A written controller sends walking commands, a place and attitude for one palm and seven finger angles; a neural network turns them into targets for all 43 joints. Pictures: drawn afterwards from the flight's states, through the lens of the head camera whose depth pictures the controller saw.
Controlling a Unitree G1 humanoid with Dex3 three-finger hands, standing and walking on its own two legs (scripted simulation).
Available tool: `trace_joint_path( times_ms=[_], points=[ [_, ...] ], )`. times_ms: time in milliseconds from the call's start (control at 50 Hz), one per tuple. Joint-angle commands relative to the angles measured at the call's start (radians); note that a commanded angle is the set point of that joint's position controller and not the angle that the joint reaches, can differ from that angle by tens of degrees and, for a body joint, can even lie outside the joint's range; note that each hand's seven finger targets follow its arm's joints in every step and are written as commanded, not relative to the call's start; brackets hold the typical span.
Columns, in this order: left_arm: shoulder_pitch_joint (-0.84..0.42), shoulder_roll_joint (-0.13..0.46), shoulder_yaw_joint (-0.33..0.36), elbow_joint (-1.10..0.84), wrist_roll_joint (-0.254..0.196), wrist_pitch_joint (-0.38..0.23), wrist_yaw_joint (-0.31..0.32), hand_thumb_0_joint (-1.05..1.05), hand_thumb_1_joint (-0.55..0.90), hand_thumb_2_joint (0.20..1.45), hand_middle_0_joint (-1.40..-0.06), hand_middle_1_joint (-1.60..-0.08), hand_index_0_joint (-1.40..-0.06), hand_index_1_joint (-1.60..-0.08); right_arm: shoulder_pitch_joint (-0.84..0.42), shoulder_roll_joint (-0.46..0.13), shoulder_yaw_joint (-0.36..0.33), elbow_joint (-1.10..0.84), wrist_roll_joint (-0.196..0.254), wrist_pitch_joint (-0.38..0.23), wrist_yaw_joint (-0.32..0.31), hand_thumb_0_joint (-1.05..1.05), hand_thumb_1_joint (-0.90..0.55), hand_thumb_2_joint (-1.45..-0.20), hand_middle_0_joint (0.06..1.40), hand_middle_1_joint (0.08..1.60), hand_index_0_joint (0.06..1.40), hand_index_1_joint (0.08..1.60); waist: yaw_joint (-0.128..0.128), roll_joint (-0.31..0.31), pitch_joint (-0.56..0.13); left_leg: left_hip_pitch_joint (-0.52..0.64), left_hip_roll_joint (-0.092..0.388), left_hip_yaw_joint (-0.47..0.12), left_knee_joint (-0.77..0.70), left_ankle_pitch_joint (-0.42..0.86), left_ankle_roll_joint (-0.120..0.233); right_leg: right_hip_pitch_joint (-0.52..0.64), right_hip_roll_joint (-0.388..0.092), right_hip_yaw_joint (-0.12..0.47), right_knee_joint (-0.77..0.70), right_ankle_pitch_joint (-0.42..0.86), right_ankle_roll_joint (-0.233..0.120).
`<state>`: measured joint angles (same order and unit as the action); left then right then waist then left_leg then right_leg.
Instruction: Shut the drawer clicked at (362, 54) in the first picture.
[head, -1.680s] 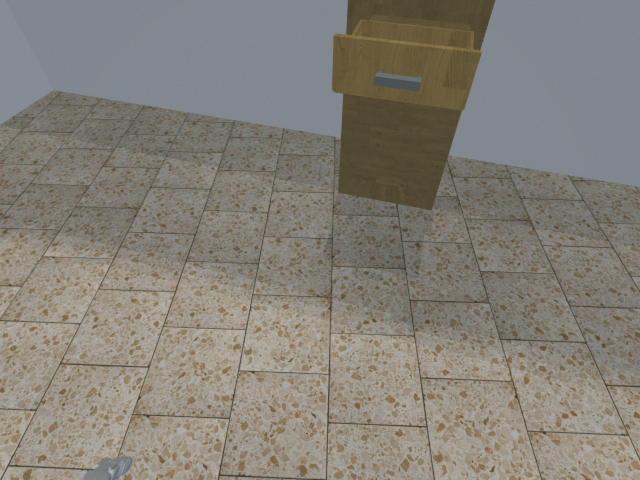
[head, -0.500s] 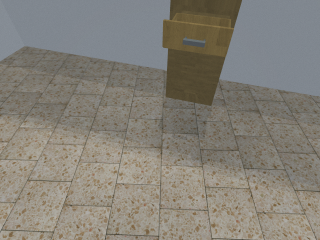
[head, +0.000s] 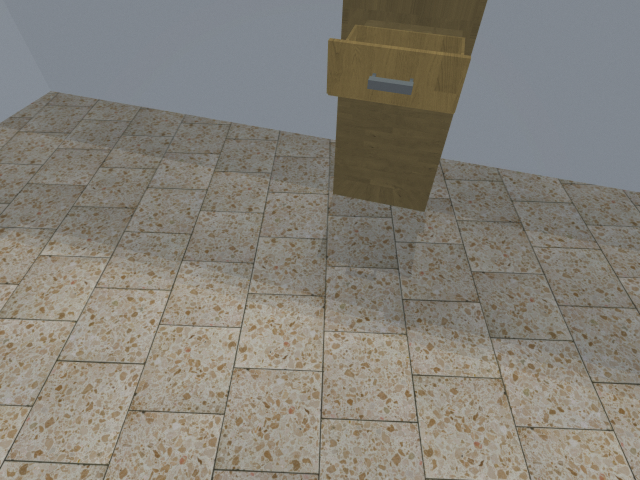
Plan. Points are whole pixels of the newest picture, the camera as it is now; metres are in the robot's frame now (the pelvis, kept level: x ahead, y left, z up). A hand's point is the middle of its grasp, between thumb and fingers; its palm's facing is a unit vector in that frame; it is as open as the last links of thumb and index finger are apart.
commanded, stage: walk to a spot facing it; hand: left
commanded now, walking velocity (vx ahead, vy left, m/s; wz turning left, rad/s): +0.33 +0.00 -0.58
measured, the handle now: (391, 82) +1.14 -0.14 -0.04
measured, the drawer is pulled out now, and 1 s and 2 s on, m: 0.28 0.28 0.28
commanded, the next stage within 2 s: turn to face it in 1.28 s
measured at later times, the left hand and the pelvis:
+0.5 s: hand out of the picture +0.06 +0.14 -0.17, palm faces -0.12 -0.98 -0.15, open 7.4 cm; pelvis +0.10 -0.03 +0.00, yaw -12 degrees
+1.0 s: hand (261, 301) +0.46 +0.14 -0.17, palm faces -0.37 -0.91 -0.20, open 7.4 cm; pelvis +0.31 -0.01 +0.00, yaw -25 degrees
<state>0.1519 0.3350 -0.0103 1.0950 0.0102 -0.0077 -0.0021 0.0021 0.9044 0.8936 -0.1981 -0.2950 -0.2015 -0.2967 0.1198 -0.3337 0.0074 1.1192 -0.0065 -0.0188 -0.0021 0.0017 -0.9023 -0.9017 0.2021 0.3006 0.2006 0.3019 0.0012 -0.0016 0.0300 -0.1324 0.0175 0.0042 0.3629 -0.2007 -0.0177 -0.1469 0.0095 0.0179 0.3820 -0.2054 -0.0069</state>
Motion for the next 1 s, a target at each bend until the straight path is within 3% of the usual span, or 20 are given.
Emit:
trace_joint_path(
  times_ms=[0, 80, 140, 180, 220, 240, 260, 280, 320, 360, 420, 580, 640, 660, 680, 700, 740, 780, 820, 980],
  points=[
    [0.055, 0.088, 0.023, -0.04, 0.005, 0.009, 0.012, 0.0, 0.9, 0.9, -0.2, -0.3, -0.2, -0.3, 0.054, -0.079, -0.02, -0.04, -0.011, 0.002, -0.009, 0.0, -0.9, -0.9, 0.2, 0.3, 0.2, 0.3, 0.001, -0.013, -0.054, 0.021, 0.102, -0.043, -0.017, -0.092, 0.023, -0.056, -0.1, 0.126, -0.049, -0.112, -0.024],
    [0.089, 0.085, 0.048, -0.095, 0.013, 0.023, -0.012, 0.0, 0.9, 0.9, -0.2, -0.3, -0.2, -0.3, 0.092, -0.119, -0.05, -0.08, -0.016, 0.007, -0.008, 0.0, -0.9, -0.9, 0.2, 0.3, 0.2, 0.3, -0.002, 0.028, 0.1, -0.063, 0.142, -0.087, -0.046, -0.412, 0.062, -0.238, -0.035, 0.147, 0.032, -0.353, -0.047],
    [0.089, 0.022, 0.057, -0.143, 0.012, 0.008, -0.025, 0.0, 0.9, 0.9, -0.2, -0.3, -0.2, -0.3, 0.159, -0.164, -0.083, -0.097, -0.012, -0.011, -0.014, 0.0, -0.9, -0.9, 0.2, 0.3, 0.2, 0.3, -0.023, 0.18, 0.085, 0.04, 0.323, -0.244, -0.142, -0.424, 0.166, -0.376, 0.024, -0.015, 0.342, -0.233, -0.023],
    [0.057, -0.001, 0.064, -0.176, 0.012, -0.006, -0.033, 0.0, 0.9, 0.9, -0.2, -0.3, -0.2, -0.3, 0.172, -0.139, -0.088, -0.105, -0.014, -0.025, -0.014, 0.0, -0.9, -0.9, 0.2, 0.3, 0.2, 0.3, -0.027, 0.154, 0.075, 0.064, 0.362, -0.189, -0.103, -0.188, 0.195, -0.387, -0.047, -0.025, 0.368, -0.288, -0.014],
    [0.183, -0.03, 0.073, -0.139, 0.015, -0.015, -0.037, 0.0, 0.9, 0.9, -0.2, -0.3, -0.2, -0.3, 0.117, -0.111, -0.082, -0.115, -0.017, -0.026, -0.015, 0.0, -0.9, -0.9, 0.2, 0.3, 0.2, 0.3, 0.047, 0.096, 0.043, -0.078, 0.287, -0.022, 0.089, -0.065, 0.125, -0.129, -0.036, -0.072, 0.198, -0.175, -0.021],
    [0.326, 0.005, 0.083, -0.091, 0.019, -0.024, -0.031, 0.0, 0.9, 0.9, -0.2, -0.3, -0.2, -0.3, 0.091, -0.067, -0.073, -0.126, -0.013, -0.026, -0.011, 0.0, -0.9, -0.9, 0.2, 0.3, 0.2, 0.3, 0.107, -0.053, 0.003, -0.236, 0.186, 0.087, 0.345, -0.096, 0.066, 0.086, -0.051, 0.011, 0.047, -0.129, -0.043],
    [0.471, 0.135, 0.113, -0.051, 0.023, -0.041, -0.01, 0.0, 0.9, 0.9, -0.2, -0.3, -0.2, -0.3, 0.052, 0.022, -0.052, -0.184, -0.003, -0.032, -0.001, 0.0, -0.9, -0.9, 0.2, 0.3, 0.2, 0.3, 0.148, -0.422, -0.013, -0.572, 0.021, 0.198, 0.702, -0.36, -0.004, 0.267, -0.341, 0.51, -0.142, -0.119, -0.153],
    [0.526, 0.121, 0.103, -0.043, 0.001, -0.045, 0.007, 0.0, 0.9, 0.9, -0.2, -0.3, -0.2, -0.3, -0.023, -0.024, -0.057, -0.216, -0.01, -0.041, -0.001, 0.0, -0.9, -0.9, 0.2, 0.3, 0.2, 0.3, 0.159, -0.264, -0.002, -0.621, 0.049, 0.041, 0.786, -0.362, 0.012, 0.237, -0.381, 0.626, -0.174, -0.051, -0.221],
    [0.435, 0.059, 0.089, -0.058, 0.01, -0.048, 0.015, 0.0, 0.9, 0.9, -0.2, -0.3, -0.2, -0.3, -0.057, 0.011, -0.061, -0.209, -0.012, -0.046, 0.001, 0.0, -0.9, -0.9, 0.2, 0.3, 0.2, 0.3, 0.106, -0.094, 0.085, -0.664, 0.102, 0.002, 0.856, -0.241, 0.006, 0.151, -0.354, 0.539, -0.15, -0.007, -0.259],
    [0.365, 0.005, 0.076, -0.076, 0.015, -0.056, 0.018, 0.0, 0.9, 0.9, -0.2, -0.3, -0.2, -0.3, -0.001, 0.04, -0.065, -0.18, -0.02, -0.035, 0.007, 0.0, -0.9, -0.9, 0.2, 0.3, 0.2, 0.3, 0.046, -0.045, 0.068, -0.595, 0.114, 0.017, 0.803, -0.146, -0.013, 0.079, -0.295, 0.391, -0.152, 0.053, -0.231],
    [0.35, -0.015, 0.075, -0.069, 0.016, -0.068, 0.019, 0.0, 0.9, 0.9, -0.2, -0.3, -0.2, -0.3, 0.04, 0.073, -0.07, -0.174, -0.016, -0.02, 0.016, 0.0, -0.9, -0.9, 0.2, 0.3, 0.2, 0.3, 0.014, -0.089, 0.055, -0.545, 0.111, 0.045, 0.716, -0.056, -0.029, 0.031, -0.239, 0.272, -0.175, 0.103, -0.204],
    [0.356, -0.015, 0.082, -0.035, 0.019, -0.065, 0.024, 0.0, 0.9, 0.9, -0.2, -0.3, -0.2, -0.3, -0.068, 0.109, -0.07, -0.236, -0.004, -0.039, 0.033, 0.0, -0.9, -0.9, 0.2, 0.3, 0.2, 0.3, 0.04, -0.135, 0.09, -0.381, 0.068, 0.087, 0.367, 0.009, -0.004, 0.012, -0.203, 0.198, -0.155, 0.175, -0.158],
    [0.317, -0.005, 0.093, -0.038, 0.013, -0.061, 0.023, 0.0, 0.9, 0.9, -0.2, -0.3, -0.2, -0.3, 0.114, 0.073, -0.081, -0.182, -0.01, -0.055, 0.014, 0.0, -0.9, -0.9, 0.2, 0.3, 0.2, 0.3, -0.042, -0.091, 0.009, -0.063, 0.014, 0.114, 0.187, 0.027, 0.016, -0.042, -0.145, 0.15, 0.065, 0.317, -0.124],
    [0.328, -0.035, 0.094, -0.041, 0.009, -0.061, 0.018, 0.0, 0.9, 0.9, -0.2, -0.3, -0.2, -0.3, 0.268, 0.016, -0.094, -0.135, -0.016, -0.061, -0.003, 0.0, -0.9, -0.9, 0.2, 0.3, 0.2, 0.3, -0.097, -0.005, -0.081, 0.18, 0.075, 0.046, 0.153, 0.013, 0.035, -0.145, -0.103, 0.131, 0.279, 0.291, -0.101],
    [0.389, -0.089, 0.093, -0.056, -0.004, -0.055, 0.007, 0.0, 0.9, 0.9, -0.2, -0.3, -0.2, -0.3, 0.397, -0.105, -0.12, -0.111, -0.032, -0.066, -0.014, 0.0, -0.9, -0.9, 0.2, 0.3, 0.2, 0.3, -0.115, 0.268, -0.225, 0.391, 0.367, -0.335, 0.063, -0.067, 0.13, -0.347, 0.029, -0.001, 0.622, -0.102, -0.052],
    [0.328, -0.1, 0.082, -0.101, 0.002, -0.063, 0.002, 0.0, 0.9, 0.9, -0.2, -0.3, -0.2, -0.3, 0.452, -0.142, -0.117, -0.11, -0.019, -0.054, -0.015, 0.0, -0.9, -0.9, 0.2, 0.3, 0.2, 0.3, -0.119, 0.277, -0.193, 0.313, 0.492, -0.547, -0.093, -0.156, 0.203, -0.438, 0.054, 0.008, 0.849, -0.36, -0.047],
    [0.215, -0.103, 0.084, -0.12, 0.014, -0.05, -0.003, 0.0, 0.9, 0.9, -0.2, -0.3, -0.2, -0.3, 0.264, -0.032, -0.1, -0.143, -0.017, -0.053, -0.016, 0.0, -0.9, -0.9, 0.2, 0.3, 0.2, 0.3, -0.069, 0.194, -0.001, 0.032, 0.463, -0.45, -0.192, -0.474, 0.201, -0.544, -0.053, 0.017, 0.999, -0.24, -0.049],
    [0.207, -0.114, 0.09, -0.114, 0.026, -0.027, -0.022, 0.0, 0.9, 0.9, -0.2, -0.3, -0.2, -0.3, 0.19, 0.063, -0.075, -0.149, -0.021, -0.063, -0.018, 0.0, -0.9, -0.9, 0.2, 0.3, 0.2, 0.3, -0.012, 0.126, 0.083, -0.148, 0.375, -0.249, -0.206, -0.373, 0.148, -0.486, -0.101, 0.012, 0.943, -0.137, -0.04],
    [0.241, -0.133, 0.09, -0.109, 0.028, -0.003, -0.03, 0.0, 0.9, 0.9, -0.2, -0.3, -0.2, -0.3, 0.174, 0.078, -0.07, -0.14, -0.018, -0.076, -0.021, 0.0, -0.9, -0.9, 0.2, 0.3, 0.2, 0.3, 0.027, 0.118, 0.049, -0.192, 0.328, -0.08, -0.195, -0.223, 0.13, -0.43, -0.114, -0.006, 0.879, -0.073, -0.026],
    [0.004, -0.122, 0.092, -0.209, 0.028, 0.016, -0.05, 0.0, 0.9, 0.9, -0.2, -0.3, -0.2, -0.3, 0.267, 0.028, -0.086, -0.112, -0.017, -0.08, -0.016, 0.0, -0.9, -0.9, 0.2, 0.3, 0.2, 0.3, -0.018, 0.083, 0.081, 0.002, 0.337, 0.114, -0.205, -0.011, 0.153, -0.518, -0.151, -0.068, 0.511, 0.051, 0.019]
  ],
)
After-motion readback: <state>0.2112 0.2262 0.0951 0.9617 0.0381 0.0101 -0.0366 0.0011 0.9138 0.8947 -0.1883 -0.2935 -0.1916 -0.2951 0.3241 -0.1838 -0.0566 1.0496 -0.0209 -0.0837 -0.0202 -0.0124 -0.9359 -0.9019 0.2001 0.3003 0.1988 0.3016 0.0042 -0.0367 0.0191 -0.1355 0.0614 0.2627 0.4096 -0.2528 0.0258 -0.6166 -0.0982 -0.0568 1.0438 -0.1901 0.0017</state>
